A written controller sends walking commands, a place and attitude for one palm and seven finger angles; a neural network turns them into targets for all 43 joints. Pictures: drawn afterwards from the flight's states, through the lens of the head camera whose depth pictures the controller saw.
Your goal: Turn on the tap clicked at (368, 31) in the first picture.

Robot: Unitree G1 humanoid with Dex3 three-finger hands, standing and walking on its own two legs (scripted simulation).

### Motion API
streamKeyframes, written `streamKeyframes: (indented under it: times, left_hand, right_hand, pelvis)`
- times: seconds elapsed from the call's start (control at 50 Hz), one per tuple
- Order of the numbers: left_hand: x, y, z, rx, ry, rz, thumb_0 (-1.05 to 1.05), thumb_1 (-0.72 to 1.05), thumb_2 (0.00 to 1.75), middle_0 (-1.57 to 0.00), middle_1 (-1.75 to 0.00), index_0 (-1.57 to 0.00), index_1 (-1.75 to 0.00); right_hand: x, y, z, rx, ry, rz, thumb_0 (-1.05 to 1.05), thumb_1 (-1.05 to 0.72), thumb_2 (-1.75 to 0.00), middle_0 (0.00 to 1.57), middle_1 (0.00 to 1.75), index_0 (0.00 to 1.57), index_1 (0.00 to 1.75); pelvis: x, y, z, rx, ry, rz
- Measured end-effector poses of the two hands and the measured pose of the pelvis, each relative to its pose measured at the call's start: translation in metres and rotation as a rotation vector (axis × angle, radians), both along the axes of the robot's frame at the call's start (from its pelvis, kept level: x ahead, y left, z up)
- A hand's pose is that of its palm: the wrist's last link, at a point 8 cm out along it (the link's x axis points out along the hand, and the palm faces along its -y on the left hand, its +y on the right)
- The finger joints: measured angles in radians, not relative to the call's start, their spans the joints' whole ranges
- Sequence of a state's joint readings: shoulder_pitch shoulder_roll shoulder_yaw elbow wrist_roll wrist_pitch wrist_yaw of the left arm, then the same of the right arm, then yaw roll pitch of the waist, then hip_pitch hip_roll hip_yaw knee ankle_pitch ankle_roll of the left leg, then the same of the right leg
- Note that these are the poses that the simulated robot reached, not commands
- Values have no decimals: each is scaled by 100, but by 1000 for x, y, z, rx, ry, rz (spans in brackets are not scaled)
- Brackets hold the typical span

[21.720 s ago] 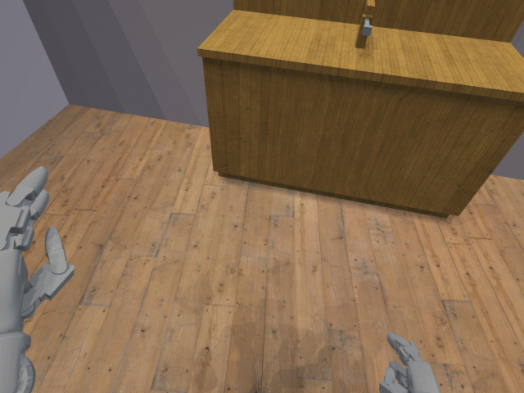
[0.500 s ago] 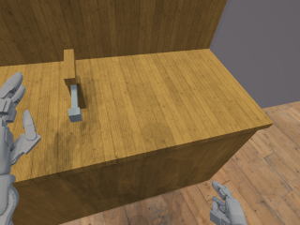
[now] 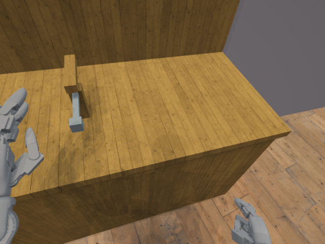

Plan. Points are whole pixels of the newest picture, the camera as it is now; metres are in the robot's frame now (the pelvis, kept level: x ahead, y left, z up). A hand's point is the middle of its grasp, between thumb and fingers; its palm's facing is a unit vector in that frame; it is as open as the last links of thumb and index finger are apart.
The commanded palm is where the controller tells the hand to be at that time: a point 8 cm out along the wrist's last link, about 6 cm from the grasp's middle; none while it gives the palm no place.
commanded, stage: shuffle to correct the standing spot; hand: left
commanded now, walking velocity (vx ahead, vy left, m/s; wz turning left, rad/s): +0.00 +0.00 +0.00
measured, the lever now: (76, 124) +0.35 +0.25 +0.08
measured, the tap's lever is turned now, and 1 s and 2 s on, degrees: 0 0 0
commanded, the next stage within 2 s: come to a stop and stand still in 0.62 s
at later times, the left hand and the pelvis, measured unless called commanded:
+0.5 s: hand (71, 155) +0.22 +0.19 +0.16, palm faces +0.35 -0.87 -0.34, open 7.4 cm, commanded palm +0.16 +0.23 +0.18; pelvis +0.00 -0.05 +0.00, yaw -1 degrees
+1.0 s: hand (101, 158) +0.23 +0.14 +0.16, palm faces +0.37 -0.85 -0.38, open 7.4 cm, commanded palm +0.17 +0.19 +0.18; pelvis +0.01 -0.09 +0.00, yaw +0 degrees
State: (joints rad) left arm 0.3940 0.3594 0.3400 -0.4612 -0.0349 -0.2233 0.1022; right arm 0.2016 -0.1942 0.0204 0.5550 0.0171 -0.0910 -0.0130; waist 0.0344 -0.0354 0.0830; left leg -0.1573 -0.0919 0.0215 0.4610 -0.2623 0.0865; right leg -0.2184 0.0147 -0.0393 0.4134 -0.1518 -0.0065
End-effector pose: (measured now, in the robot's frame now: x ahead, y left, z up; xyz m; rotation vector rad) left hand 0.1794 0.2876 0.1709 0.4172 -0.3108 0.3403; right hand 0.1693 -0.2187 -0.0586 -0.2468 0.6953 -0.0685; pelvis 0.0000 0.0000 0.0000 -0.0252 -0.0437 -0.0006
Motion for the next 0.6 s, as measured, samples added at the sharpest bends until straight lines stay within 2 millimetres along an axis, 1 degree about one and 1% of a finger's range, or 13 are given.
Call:
streamKeyframes:
  times: [0.16, 0.28, 0.44, 0.6]
  left_hand:
    - [-6, -9, -1, -8, 4, 3, 1, 89, 90, -21, -31, -21, -30]
    - [-3, -17, -2, -26, 6, 12, 1, 89, 90, -21, -31, -21, -30]
    - [5, -41, 3, -19, 1, -22, 2, 89, 90, -21, -31, -21, -30]
    - [7, -67, 6, 8, 25, -35, 1, 89, 90, -21, -31, -21, -30]
  right_hand:
    - [-6, -10, 1, -2, -9, -7, 1, -91, -90, 20, 30, 20, 30]
    - [-9, -18, 1, 6, -2, -13, 1, -91, -90, 20, 30, 20, 30]
    - [-8, -35, 1, 28, -5, -27, 1, -91, -90, 20, 30, 20, 30]
    - [-6, -66, -4, 26, -6, -46, 1, -91, -90, 20, 30, 20, 30]
  pelvis:
    - [-4, -9, 1, 5, 0, -3]
    - [-5, -19, 2, 12, 1, -9]
    - [-3, -38, 2, 17, 7, -13]
    - [0, -62, -1, 21, 20, -16]
